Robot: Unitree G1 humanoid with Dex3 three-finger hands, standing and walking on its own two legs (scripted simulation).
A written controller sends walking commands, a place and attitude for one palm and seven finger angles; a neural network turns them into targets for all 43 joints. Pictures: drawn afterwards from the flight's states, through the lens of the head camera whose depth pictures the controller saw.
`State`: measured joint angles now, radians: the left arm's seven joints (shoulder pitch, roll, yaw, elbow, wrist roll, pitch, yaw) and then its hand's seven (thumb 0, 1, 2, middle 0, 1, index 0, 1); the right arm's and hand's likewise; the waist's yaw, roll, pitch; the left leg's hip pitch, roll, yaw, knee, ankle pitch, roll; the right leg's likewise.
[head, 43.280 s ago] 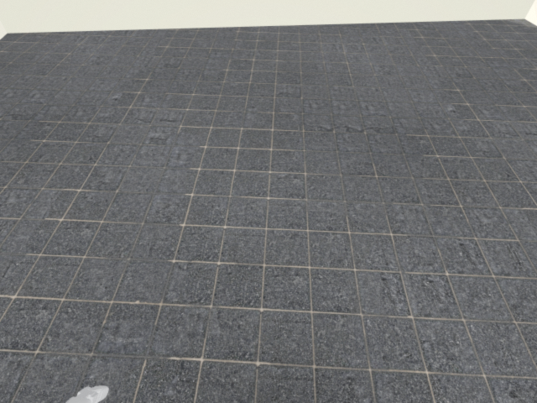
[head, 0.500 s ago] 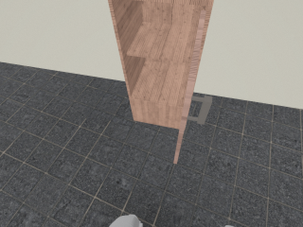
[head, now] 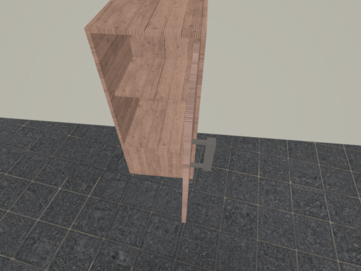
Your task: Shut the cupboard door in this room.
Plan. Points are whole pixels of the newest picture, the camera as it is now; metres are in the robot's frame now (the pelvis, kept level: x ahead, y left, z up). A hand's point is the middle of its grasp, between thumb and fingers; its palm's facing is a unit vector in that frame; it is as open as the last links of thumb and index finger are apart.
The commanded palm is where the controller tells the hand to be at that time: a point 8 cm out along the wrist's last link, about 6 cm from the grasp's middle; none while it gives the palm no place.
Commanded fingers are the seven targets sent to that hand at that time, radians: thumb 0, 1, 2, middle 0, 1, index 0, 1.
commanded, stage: stand and wait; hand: left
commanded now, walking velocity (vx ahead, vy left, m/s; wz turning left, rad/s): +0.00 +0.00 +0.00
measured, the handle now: (201, 154) +0.43 -0.03 -0.03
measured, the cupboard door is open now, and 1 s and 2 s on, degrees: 90 90 90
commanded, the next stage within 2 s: look at it before walking up in 0.28 s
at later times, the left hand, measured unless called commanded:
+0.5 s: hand out of the picture +0.03 +0.17 -0.16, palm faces +0.03 -0.98 -0.20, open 7.3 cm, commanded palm none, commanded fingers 0.00 0.90 0.90 -0.20 -0.30 -0.20 -0.30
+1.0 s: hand out of the picture +0.04 +0.21 -0.16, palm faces +0.03 -0.97 -0.23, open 7.4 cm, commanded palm none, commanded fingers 0.00 0.90 0.90 -0.20 -0.30 -0.20 -0.30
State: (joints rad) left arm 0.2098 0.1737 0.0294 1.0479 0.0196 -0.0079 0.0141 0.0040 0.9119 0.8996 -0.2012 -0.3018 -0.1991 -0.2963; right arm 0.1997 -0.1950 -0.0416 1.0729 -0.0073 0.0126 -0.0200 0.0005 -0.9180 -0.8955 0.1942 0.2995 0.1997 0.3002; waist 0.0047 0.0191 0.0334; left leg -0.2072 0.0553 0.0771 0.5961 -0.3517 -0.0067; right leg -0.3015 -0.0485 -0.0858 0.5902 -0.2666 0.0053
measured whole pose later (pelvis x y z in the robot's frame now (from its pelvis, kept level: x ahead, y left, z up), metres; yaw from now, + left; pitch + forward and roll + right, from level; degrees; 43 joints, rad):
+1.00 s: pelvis +0.01 +0.00 +0.02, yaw +0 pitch -2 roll +0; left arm 0.22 0.23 0.02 1.12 0.01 -0.02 0.02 0.01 0.91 0.90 -0.20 -0.30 -0.20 -0.30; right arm 0.21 -0.21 -0.01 1.11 -0.01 -0.03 -0.02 0.01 -0.91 -0.90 0.20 0.30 0.20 0.30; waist 0.02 -0.02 0.05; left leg -0.07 0.03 0.09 0.37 -0.27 -0.01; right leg -0.17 -0.05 -0.09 0.39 -0.18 0.02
